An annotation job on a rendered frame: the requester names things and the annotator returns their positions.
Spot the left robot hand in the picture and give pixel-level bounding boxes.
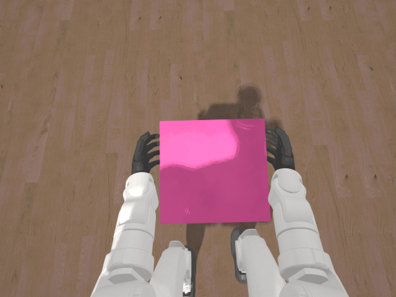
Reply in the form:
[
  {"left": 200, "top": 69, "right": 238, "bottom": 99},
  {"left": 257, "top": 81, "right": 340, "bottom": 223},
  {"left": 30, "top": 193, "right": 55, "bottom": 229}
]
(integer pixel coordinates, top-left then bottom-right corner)
[{"left": 131, "top": 132, "right": 160, "bottom": 175}]

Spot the robot left foot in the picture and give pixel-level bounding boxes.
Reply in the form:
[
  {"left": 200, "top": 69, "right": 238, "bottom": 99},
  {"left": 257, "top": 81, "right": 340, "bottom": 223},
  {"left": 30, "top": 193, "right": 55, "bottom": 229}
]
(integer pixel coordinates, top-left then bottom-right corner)
[{"left": 183, "top": 247, "right": 196, "bottom": 297}]

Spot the robot left forearm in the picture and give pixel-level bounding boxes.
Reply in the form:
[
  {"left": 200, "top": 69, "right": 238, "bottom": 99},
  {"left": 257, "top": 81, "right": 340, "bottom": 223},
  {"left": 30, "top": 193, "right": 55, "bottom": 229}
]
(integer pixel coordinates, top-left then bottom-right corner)
[{"left": 91, "top": 172, "right": 158, "bottom": 296}]

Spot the robot right forearm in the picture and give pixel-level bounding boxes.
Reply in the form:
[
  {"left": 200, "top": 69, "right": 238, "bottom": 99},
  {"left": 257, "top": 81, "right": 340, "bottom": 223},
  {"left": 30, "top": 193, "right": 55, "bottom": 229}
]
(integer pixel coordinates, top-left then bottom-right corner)
[{"left": 268, "top": 168, "right": 349, "bottom": 297}]

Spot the robot left thigh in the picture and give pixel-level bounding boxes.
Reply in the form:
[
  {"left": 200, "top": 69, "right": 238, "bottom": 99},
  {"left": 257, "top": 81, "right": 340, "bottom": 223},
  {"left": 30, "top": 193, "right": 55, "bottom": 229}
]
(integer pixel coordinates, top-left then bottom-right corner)
[{"left": 149, "top": 247, "right": 191, "bottom": 297}]

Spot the right robot hand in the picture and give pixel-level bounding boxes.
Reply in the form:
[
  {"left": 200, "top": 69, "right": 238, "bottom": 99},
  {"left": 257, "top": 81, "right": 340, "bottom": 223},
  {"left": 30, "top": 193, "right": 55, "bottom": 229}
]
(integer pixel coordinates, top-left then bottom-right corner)
[{"left": 265, "top": 126, "right": 295, "bottom": 171}]

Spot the left robot upper arm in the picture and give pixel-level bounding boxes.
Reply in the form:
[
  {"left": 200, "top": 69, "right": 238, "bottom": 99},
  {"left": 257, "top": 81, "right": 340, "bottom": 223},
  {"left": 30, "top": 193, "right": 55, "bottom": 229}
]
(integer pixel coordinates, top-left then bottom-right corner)
[{"left": 91, "top": 280, "right": 157, "bottom": 297}]

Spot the carton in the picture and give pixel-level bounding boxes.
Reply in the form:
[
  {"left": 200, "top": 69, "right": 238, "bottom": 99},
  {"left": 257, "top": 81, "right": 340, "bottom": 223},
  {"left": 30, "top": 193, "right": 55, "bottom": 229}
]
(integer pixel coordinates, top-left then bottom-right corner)
[{"left": 160, "top": 118, "right": 271, "bottom": 224}]

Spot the right robot upper arm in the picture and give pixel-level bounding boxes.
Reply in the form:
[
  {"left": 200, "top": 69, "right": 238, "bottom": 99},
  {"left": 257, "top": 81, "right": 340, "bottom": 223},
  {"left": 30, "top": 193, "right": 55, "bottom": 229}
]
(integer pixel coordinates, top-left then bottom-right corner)
[{"left": 279, "top": 280, "right": 348, "bottom": 297}]

